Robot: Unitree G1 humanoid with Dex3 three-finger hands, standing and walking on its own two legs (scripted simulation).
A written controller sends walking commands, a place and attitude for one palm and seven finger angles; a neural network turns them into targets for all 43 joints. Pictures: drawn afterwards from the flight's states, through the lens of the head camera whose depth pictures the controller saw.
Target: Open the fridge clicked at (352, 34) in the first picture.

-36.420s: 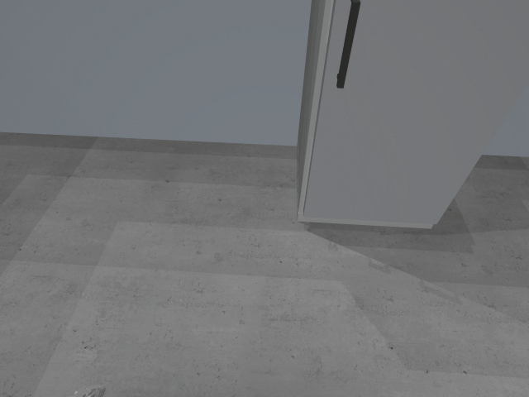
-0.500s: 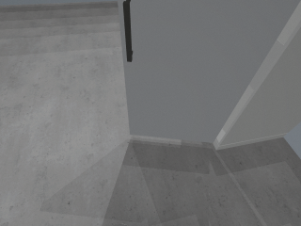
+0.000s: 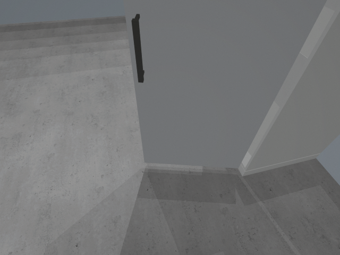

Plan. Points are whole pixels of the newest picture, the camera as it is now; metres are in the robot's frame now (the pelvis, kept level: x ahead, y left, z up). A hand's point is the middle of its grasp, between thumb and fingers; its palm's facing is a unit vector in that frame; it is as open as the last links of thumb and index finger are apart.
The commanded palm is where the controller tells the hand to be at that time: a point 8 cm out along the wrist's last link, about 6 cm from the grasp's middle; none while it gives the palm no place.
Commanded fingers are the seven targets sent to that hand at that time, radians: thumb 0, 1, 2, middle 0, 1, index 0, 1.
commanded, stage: let the arm hang, fingers relaxed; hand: left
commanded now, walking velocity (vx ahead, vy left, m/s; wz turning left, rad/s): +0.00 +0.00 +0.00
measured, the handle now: (139, 50) +0.73 +0.15 +0.11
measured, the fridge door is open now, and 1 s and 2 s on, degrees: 72 72 72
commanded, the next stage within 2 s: look to check the result in 0.02 s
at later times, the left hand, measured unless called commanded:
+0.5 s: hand out of the picture +0.08 +0.23 -0.16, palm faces -0.04 -0.95 -0.32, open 7.4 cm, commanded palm none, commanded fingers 0.00 0.90 0.90 -0.20 -0.30 -0.20 -0.30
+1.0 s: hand out of the picture +0.09 +0.19 -0.16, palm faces -0.03 -0.96 -0.29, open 7.4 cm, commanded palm none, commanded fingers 0.00 0.90 0.90 -0.20 -0.30 -0.20 -0.30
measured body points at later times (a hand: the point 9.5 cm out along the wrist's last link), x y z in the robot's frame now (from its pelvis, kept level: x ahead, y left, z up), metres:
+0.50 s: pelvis +0.03 -0.01 +0.00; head +0.04 -0.01 +0.45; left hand +0.08 +0.28 -0.14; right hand +0.10 -0.30 -0.14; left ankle +0.06 +0.10 -0.74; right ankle -0.03 -0.14 -0.74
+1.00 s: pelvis +0.04 -0.03 +0.00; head +0.06 -0.03 +0.45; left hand +0.09 +0.24 -0.14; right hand +0.10 -0.31 -0.14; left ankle +0.06 +0.10 -0.74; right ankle -0.03 -0.14 -0.74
